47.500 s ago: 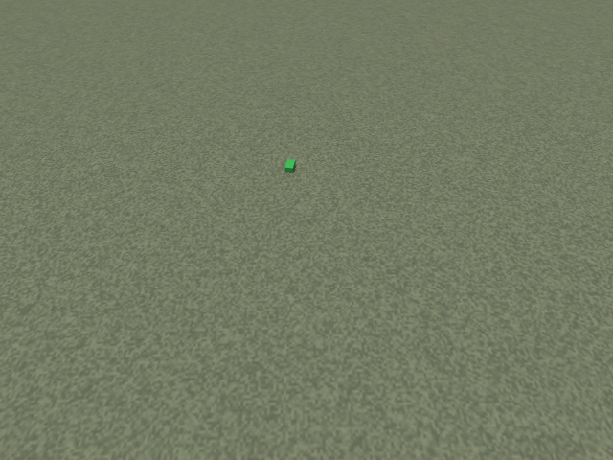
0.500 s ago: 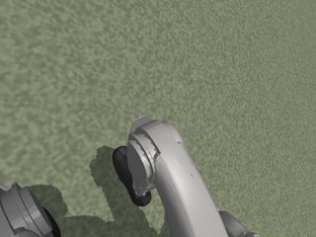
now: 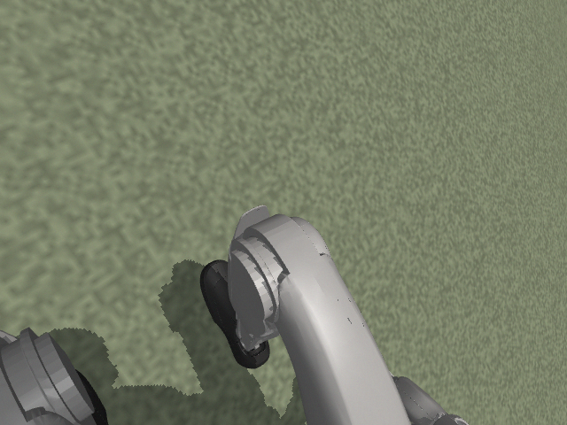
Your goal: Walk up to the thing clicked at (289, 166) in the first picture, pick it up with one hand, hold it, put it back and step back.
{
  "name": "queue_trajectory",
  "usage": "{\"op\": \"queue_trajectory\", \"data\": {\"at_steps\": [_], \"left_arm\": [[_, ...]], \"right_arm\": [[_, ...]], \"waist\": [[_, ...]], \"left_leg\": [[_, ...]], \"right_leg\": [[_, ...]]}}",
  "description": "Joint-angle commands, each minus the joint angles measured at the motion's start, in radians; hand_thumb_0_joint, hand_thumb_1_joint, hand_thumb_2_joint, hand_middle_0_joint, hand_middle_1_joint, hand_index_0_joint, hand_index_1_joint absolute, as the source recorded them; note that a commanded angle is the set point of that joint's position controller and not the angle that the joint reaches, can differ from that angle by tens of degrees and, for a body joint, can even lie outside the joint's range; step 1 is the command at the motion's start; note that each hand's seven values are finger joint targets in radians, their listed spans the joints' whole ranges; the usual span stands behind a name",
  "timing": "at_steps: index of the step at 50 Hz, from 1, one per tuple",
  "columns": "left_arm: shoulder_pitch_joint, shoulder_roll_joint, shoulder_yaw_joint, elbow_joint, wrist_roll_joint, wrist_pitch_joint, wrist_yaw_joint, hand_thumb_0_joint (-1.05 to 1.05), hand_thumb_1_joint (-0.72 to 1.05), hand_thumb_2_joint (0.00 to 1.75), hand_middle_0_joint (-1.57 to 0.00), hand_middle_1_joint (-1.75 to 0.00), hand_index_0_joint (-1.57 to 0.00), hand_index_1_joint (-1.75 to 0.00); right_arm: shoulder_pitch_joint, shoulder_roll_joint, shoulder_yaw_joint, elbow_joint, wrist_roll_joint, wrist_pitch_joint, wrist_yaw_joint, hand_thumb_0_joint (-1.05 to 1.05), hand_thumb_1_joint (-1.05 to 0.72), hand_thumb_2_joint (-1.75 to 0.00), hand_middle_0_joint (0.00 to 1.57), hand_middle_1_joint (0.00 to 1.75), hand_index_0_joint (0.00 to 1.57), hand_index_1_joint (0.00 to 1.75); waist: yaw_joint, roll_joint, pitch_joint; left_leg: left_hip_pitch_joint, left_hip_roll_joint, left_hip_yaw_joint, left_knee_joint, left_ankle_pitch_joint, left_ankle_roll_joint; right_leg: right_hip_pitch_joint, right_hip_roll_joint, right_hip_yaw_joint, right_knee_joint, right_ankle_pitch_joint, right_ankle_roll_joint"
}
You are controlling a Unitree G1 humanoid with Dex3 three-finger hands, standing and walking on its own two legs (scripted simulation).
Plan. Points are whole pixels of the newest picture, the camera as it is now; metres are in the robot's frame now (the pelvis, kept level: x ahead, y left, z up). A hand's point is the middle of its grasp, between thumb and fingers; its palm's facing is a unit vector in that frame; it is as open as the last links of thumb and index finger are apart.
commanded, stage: open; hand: left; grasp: from above
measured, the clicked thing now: out of the picture +0.51 +0.30 -0.30
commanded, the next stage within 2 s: withdraw in 0.02 s
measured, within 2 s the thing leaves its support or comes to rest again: neither
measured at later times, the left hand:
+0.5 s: hand out of the picture +0.55 +0.33 -0.16, palm faces -0.27 -0.09 -0.96, open 12.2 cm
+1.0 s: hand out of the picture +0.50 +0.31 -0.13, palm faces -0.43 -0.08 -0.90, open 11.3 cm
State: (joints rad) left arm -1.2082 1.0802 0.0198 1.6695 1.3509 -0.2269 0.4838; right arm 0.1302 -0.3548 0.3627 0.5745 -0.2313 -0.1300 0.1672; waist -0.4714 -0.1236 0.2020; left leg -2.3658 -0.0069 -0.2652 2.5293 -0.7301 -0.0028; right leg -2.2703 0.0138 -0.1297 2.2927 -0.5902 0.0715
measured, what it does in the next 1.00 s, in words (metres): stands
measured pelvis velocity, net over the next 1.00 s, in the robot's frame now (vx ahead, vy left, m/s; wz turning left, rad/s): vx -0.01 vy -0.01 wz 0.09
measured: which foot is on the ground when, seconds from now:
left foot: down 0.00-1.00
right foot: down 0.00-1.00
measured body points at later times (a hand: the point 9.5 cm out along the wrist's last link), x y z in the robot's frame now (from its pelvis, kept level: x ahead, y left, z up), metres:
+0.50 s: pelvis +0.01 +0.00 +0.01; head +0.29 +0.12 +0.35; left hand +0.56 +0.33 -0.11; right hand +0.04 -0.26 -0.04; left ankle +0.06 +0.12 -0.28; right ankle +0.14 -0.13 -0.28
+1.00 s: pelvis -0.01 -0.01 +0.02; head +0.24 +0.10 +0.37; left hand +0.52 +0.31 -0.08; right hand +0.05 -0.29 -0.04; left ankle +0.05 +0.12 -0.28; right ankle +0.14 -0.13 -0.28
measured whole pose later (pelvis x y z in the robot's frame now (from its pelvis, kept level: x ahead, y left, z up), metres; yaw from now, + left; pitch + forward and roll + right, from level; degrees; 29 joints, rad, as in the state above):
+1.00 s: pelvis -0.01 -0.01 +0.02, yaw +5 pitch +33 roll -11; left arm -1.22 0.88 -0.04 1.42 1.27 -0.18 0.21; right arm 0.19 -0.36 0.20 0.56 -0.15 0.06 0.08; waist -0.37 -0.03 0.06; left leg -2.35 -0.02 -0.18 2.40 -0.64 -0.01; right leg -2.27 -0.02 -0.07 2.24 -0.55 0.04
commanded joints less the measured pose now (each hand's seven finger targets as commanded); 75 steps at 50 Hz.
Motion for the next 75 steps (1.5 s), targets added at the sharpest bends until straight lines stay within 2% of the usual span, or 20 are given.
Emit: {"op": "queue_trajectory", "data": {"at_steps": [1,2,7,11,14,19,20,23,25,29,32,36,43,50,57,61,64,67,70,75], "left_arm": [[-0.268,0.191,0.025,-0.129,-0.016,-0.001,0.044,0.0,-0.14,0.68,-0.36,-0.72,-0.37,-0.71],[-0.236,0.149,0.001,-0.079,-0.014,0.003,0.039,0.0,-0.14,0.67,-0.35,-0.73,-0.36,-0.72],[-0.309,0.231,0.036,-0.202,-0.014,-0.004,0.038,0.0,-0.19,0.74,-0.34,-0.74,-0.35,-0.73],[-0.294,0.203,0.043,-0.182,-0.03,0.015,0.044,0.0,-0.19,0.73,-0.35,-0.71,-0.36,-0.7],[-0.363,0.24,0.086,-0.269,-0.034,0.049,0.06,0.0,-0.2,0.74,-0.35,-0.7,-0.35,-0.7],[-0.387,0.161,0.081,-0.392,-0.08,0.143,0.038,0.0,-0.23,0.76,-0.33,-0.71,-0.33,-0.71],[-0.367,0.157,0.089,-0.43,-0.088,0.164,0.024,0.0,-0.23,0.76,-0.33,-0.71,-0.33,-0.71],[-0.297,0.026,0.035,-0.369,-0.122,0.233,-0.057,0.0,-0.21,0.75,-0.35,-0.7,-0.34,-0.7],[-0.297,0.004,0.015,-0.419,-0.141,0.262,-0.126,0.0,-0.21,0.75,-0.35,-0.7,-0.35,-0.7],[-0.232,-0.069,-0.026,-0.338,-0.161,0.28,-0.301,0.0,-0.2,0.75,-0.36,-0.69,-0.35,-0.7],[-0.333,-0.065,-0.041,-0.51,-0.174,0.223,-0.402,0.0,-0.15,0.72,-0.4,-0.66,-0.39,-0.67],[-0.248,-0.053,-0.031,-0.452,-0.179,0.146,-0.459,0.0,-0.07,0.66,-0.45,-0.61,-0.45,-0.62],[-0.38,-0.042,-0.043,-0.478,-0.144,0.028,-0.32,0.0,-0.06,0.64,-0.46,-0.58,-0.46,-0.58],[-0.489,0.036,0.009,-0.387,-0.069,0.076,-0.149,0.0,-0.07,0.63,-0.47,-0.57,-0.47,-0.57],[-0.395,0.067,0.025,-0.341,-0.079,0.173,-0.159,0.0,-0.03,0.6,-0.52,-0.52,-0.51,-0.52],[-0.338,0.047,0.021,-0.345,-0.117,0.185,-0.248,0.0,0.05,0.69,-0.41,-0.63,-0.41,-0.64],[-0.27,0.081,0.05,-0.434,-0.141,0.166,-0.31,0.0,0.13,0.9,-0.23,-0.54,-0.21,-0.55],[-0.194,0.071,0.095,-0.57,-0.204,0.144,-0.363,0.0,0.37,0.92,-0.22,-0.47,-0.21,-0.48],[-0.115,0.054,0.139,-0.761,-0.287,0.132,-0.391,0.0,0.61,0.89,-0.21,-0.37,-0.2,-0.37],[0.033,-0.058,0.175,-1.039,-0.476,0.167,-0.413,0.0,0.83,0.87,-0.19,-0.29,-0.19,-0.29]], "right_arm": [[0.223,-0.341,-0.104,0.037,0.0,0.015,-0.013,0.0,-0.89,-0.9,0.2,0.3,0.2,0.3],[0.222,-0.329,-0.091,0.027,-0.003,0.014,-0.01,0.0,-0.89,-0.9,0.2,0.3,0.2,0.3],[0.228,-0.346,-0.097,0.03,0.0,0.015,-0.018,0.0,-0.9,-0.9,0.2,0.3,0.2,0.3],[0.236,-0.335,-0.101,0.026,-0.001,0.007,-0.011,0.0,-0.9,-0.9,0.2,0.3,0.2,0.3],[0.259,-0.346,-0.138,0.033,0.006,0.003,-0.007,0.0,-0.9,-0.9,0.2,0.3,0.2,0.3],[0.251,-0.315,-0.19,0.013,0.038,0.0,0.027,0.0,-0.9,-0.9,0.2,0.3,0.2,0.3],[0.246,-0.312,-0.209,0.008,0.049,0.007,0.033,0.0,-0.9,-0.9,0.2,0.3,0.2,0.3],[0.274,-0.288,-0.238,0.038,0.074,0.04,0.052,0.0,-0.9,-0.9,0.2,0.3,0.2,0.3],[0.293,-0.284,-0.255,0.044,0.086,0.07,0.053,0.0,-0.9,-0.9,0.2,0.3,0.2,0.3],[0.324,-0.296,-0.281,0.032,0.097,0.146,0.027,0.0,-0.9,-0.9,0.2,0.3,0.2,0.3],[0.319,-0.293,-0.284,-0.014,0.101,0.188,-0.014,0.0,-0.89,-0.9,0.2,0.3,0.2,0.3],[0.318,-0.277,-0.276,-0.023,0.102,0.217,-0.059,0.0,-0.89,-0.9,0.2,0.3,0.2,0.3],[0.268,-0.253,-0.245,-0.021,0.086,0.211,-0.099,0.0,-0.89,-0.9,0.2,0.3,0.2,0.3],[0.283,-0.263,-0.245,-0.003,0.072,0.165,-0.095,0.0,-0.9,-0.9,0.2,0.3,0.2,0.3],[0.28,-0.255,-0.251,0.004,0.1,0.155,-0.086,0.0,-0.9,-0.9,0.2,0.3,0.2,0.3],[0.314,-0.262,-0.259,0.008,0.103,0.172,-0.086,0.0,-0.89,-0.9,0.2,0.3,0.2,0.3],[0.328,-0.264,-0.268,-0.005,0.103,0.184,-0.085,0.0,-0.89,-0.9,0.2,0.3,0.2,0.3],[0.352,-0.269,-0.299,-0.039,0.11,0.198,-0.078,0.0,-0.89,-0.9,0.2,0.3,0.2,0.3],[0.341,-0.261,-0.342,-0.059,0.134,0.212,-0.079,0.0,-0.9,-0.9,0.2,0.3,0.2,0.3],[0.307,-0.228,-0.423,-0.049,0.179,0.227,-0.081,0.0,-0.9,-0.9,0.2,0.3,0.2,0.3]], "waist": [[-0.075,0.627,-0.677],[-0.089,0.571,-0.627],[-0.073,0.626,-0.69],[-0.079,0.618,-0.684],[-0.059,0.684,-0.754],[0.011,0.78,-0.913],[0.039,0.81,-0.96],[0.04,0.723,-0.904],[0.049,0.67,-0.901],[0.018,0.493,-0.775],[0.03,0.449,-0.783],[0.03,0.352,-0.747],[0.042,0.479,-0.806],[0.042,0.597,-0.877],[0.085,0.582,-0.963],[0.053,0.471,-0.865],[0.095,0.486,-0.903],[0.132,0.508,-0.974],[0.21,0.586,-1.099],[0.288,0.61,-1.2]], "left_leg": [[0.542,0.049,0.089,-0.275,0.309,-0.012],[0.5,0.044,0.093,-0.264,0.298,-0.005],[0.542,0.047,0.093,-0.279,0.29,-0.008],[0.551,0.046,0.099,-0.271,0.297,-0.004],[0.573,0.045,0.109,-0.29,0.304,-0.009],[0.658,0.038,0.12,-0.328,0.359,-0.018],[0.681,0.037,0.125,-0.341,0.393,-0.023],[0.604,0.027,0.148,-0.34,0.397,-0.011],[0.574,0.019,0.167,-0.348,0.392,-0.002],[0.472,-0.002,0.175,-0.378,0.323,0.012],[0.472,-0.015,0.176,-0.391,0.298,0.011],[0.427,-0.019,0.185,-0.382,0.232,0.019],[0.492,-0.015,0.192,-0.389,0.17,0.012],[0.553,-0.01,0.191,-0.396,0.192,0.01],[0.529,-0.012,0.209,-0.397,0.239,0.022],[0.44,-0.017,0.207,-0.364,0.263,0.028],[0.477,-0.018,0.21,-0.363,0.314,0.018],[0.556,-0.022,0.199,-0.393,0.352,0.003],[0.666,-0.027,0.206,-0.449,0.37,-0.009],[0.845,-0.025,0.185,-0.565,0.355,-0.004]], "right_leg": [[0.397,0.03,-0.139,-0.158,0.255,-0.097],[0.397,0.031,-0.14,-0.155,0.25,-0.095],[0.404,0.028,-0.134,-0.165,0.241,-0.095],[0.394,0.029,-0.131,-0.161,0.253,-0.092],[0.408,0.028,-0.123,-0.168,0.265,-0.097],[0.382,0.027,-0.114,-0.156,0.295,-0.109],[0.374,0.024,-0.109,-0.149,0.309,-0.111],[0.349,0.032,-0.093,-0.155,0.301,-0.11],[0.376,0.036,-0.078,-0.183,0.292,-0.114],[0.42,0.024,-0.061,-0.25,0.238,-0.127],[0.436,0.011,-0.052,-0.288,0.187,-0.137],[0.454,0.006,-0.044,-0.309,0.115,-0.127],[0.378,0.009,-0.053,-0.277,0.081,-0.12],[0.331,0.006,-0.063,-0.214,0.14,-0.114],[0.377,0.009,-0.044,-0.205,0.178,-0.114],[0.398,0.008,-0.042,-0.233,0.175,-0.12],[0.451,0.002,-0.039,-0.239,0.197,-0.122],[0.471,-0.007,-0.045,-0.247,0.207,-0.131],[0.477,-0.017,-0.032,-0.266,0.205,-0.141],[0.442,-0.027,0.005,-0.315,0.188,-0.137]]}}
